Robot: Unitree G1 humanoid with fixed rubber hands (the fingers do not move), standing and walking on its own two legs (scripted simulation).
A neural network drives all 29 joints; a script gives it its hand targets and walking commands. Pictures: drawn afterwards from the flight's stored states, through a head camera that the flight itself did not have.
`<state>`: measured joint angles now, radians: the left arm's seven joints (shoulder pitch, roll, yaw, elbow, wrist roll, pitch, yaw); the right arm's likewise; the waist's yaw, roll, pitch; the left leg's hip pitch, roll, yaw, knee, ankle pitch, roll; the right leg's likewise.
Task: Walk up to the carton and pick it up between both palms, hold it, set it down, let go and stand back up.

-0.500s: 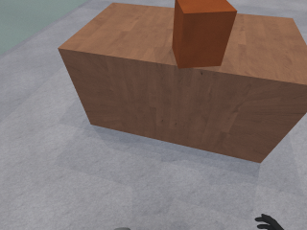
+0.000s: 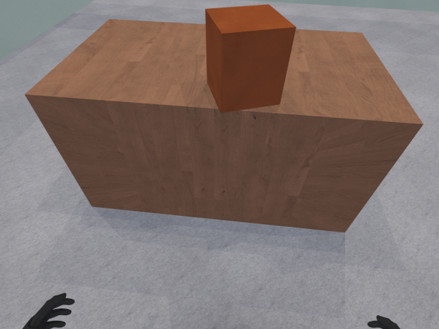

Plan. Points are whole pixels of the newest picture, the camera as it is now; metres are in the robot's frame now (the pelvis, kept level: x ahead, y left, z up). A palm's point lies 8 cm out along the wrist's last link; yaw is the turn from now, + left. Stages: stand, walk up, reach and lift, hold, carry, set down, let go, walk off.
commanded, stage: walk up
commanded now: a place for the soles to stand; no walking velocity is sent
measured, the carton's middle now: (244, 59) +0.89 -0.06 +0.08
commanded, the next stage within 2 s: none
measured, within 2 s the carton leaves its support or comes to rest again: neither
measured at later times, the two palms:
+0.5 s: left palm (32, 316) +0.17 +0.35 -0.07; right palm out of the picture +0.14 -0.28 -0.05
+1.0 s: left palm (53, 286) +0.22 +0.31 -0.04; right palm out of the picture +0.11 -0.30 -0.07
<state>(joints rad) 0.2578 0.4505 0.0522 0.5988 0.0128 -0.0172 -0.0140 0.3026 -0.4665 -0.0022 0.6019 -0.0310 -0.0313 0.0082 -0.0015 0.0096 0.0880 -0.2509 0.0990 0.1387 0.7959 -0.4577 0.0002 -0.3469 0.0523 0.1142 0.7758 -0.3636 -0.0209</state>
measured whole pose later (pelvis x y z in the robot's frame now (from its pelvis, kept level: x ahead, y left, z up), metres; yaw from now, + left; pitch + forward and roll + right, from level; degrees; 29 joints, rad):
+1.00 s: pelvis +0.05 +0.02 +0.00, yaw -7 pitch -4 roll -1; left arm 0.25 0.43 0.03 0.60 0.01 -0.01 0.02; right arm 0.30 -0.45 0.00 0.65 -0.02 0.00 0.02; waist 0.00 0.03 0.05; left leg -0.31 0.05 0.04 0.78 -0.40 0.00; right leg -0.34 0.07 0.13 0.74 -0.33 0.01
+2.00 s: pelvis +0.18 -0.01 +0.00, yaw -8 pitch -6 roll -1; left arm 0.32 0.43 0.04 0.60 0.01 -0.01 0.02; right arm 0.32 -0.45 0.00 0.61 -0.02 -0.02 0.02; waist 0.00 0.02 0.13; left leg -0.35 0.00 -0.01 0.82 -0.37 0.02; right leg -0.31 0.02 0.07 1.08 -0.52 -0.03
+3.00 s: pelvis +0.35 -0.04 -0.01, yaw -6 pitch -6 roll +0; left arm 0.23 0.44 0.05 0.60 0.01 -0.06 0.02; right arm 0.34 -0.44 0.00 0.62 -0.02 0.01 0.01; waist 0.00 0.03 0.14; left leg -0.30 0.01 -0.06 0.92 -0.50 0.01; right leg -0.35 0.03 0.04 0.82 -0.35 -0.01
